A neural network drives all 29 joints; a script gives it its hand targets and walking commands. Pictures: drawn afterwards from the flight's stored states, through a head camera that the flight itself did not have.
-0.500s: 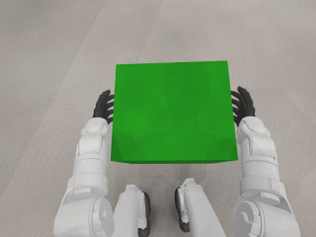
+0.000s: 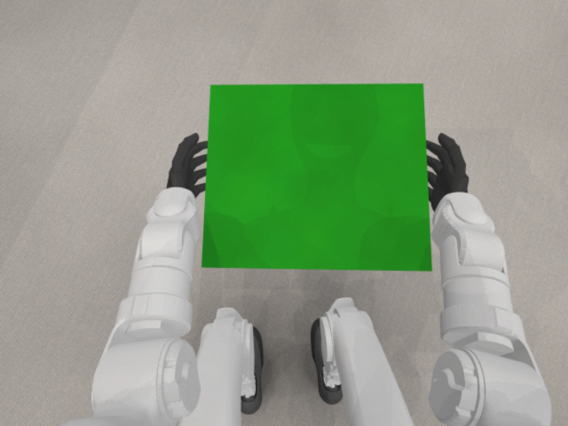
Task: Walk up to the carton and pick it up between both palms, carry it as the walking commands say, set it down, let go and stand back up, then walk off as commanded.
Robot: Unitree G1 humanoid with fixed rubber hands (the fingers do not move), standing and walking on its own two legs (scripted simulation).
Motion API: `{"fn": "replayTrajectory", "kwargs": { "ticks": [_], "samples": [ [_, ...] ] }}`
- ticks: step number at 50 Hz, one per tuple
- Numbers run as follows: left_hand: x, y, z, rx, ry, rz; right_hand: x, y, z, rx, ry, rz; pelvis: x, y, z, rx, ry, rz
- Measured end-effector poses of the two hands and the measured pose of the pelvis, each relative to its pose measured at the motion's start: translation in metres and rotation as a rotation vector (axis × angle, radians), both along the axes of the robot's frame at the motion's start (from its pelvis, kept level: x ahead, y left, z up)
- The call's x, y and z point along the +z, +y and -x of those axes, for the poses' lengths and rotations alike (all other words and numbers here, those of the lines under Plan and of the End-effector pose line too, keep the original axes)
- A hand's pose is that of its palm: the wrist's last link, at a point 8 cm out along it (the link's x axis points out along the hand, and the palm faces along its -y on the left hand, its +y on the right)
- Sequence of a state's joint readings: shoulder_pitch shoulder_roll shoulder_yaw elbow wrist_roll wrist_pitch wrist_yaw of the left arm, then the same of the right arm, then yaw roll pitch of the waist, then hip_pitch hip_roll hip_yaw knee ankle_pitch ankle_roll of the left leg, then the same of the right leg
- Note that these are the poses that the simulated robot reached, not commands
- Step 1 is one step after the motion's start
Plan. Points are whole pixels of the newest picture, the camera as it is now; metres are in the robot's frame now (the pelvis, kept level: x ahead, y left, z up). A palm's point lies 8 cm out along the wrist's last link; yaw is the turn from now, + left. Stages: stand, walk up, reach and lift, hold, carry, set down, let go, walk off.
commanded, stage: set down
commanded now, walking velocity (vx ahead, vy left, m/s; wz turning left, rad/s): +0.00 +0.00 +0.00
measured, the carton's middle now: (311, 193) +0.45 -0.06 -0.16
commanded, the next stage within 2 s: none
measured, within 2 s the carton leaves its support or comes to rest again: rests again in 1.88 s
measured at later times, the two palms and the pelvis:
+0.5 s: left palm (197, 186) +0.48 +0.13 -0.17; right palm (420, 198) +0.43 -0.23 -0.16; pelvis -0.05 +0.00 -0.09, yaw -1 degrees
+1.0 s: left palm (219, 197) +0.50 +0.12 -0.32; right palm (396, 213) +0.44 -0.24 -0.31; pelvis -0.06 +0.00 -0.15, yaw +0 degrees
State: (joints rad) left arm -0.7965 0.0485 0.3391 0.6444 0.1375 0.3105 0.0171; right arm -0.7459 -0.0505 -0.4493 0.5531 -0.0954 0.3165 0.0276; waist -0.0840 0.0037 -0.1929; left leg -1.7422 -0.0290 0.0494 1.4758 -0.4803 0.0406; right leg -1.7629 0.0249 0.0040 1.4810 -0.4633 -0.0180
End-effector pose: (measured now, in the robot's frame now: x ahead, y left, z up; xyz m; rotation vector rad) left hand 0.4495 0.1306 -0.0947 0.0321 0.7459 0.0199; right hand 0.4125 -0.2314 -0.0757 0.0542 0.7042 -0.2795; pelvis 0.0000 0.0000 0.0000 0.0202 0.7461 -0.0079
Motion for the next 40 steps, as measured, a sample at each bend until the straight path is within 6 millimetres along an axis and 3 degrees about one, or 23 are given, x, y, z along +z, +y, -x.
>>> {"fn": "replayTrajectory", "kwargs": {
  "ticks": [10,25,33,40],
  "samples": [
    [-0.043,0.008,-0.003,0.005,-0.017,-0.008,-0.047,0.008,-0.003,0.007,-0.015,-0.002,-0.039,-0.005,0.021,0.016,0.028,0.005],
    [-0.080,-0.002,-0.030,-0.032,-0.038,-0.013,-0.087,0.000,-0.017,-0.022,-0.033,0.005,-0.088,0.001,0.047,0.004,0.006,0.014],
    [-0.118,-0.002,-0.037,-0.057,-0.003,-0.036,-0.124,-0.001,-0.023,-0.018,0.005,0.009,-0.108,0.004,0.046,0.002,0.028,0.017],
    [-0.157,-0.003,-0.050,-0.052,-0.042,-0.020,-0.165,-0.001,-0.032,-0.016,-0.028,0.021,-0.117,0.004,0.054,0.008,-0.095,0.016]
  ]
}}
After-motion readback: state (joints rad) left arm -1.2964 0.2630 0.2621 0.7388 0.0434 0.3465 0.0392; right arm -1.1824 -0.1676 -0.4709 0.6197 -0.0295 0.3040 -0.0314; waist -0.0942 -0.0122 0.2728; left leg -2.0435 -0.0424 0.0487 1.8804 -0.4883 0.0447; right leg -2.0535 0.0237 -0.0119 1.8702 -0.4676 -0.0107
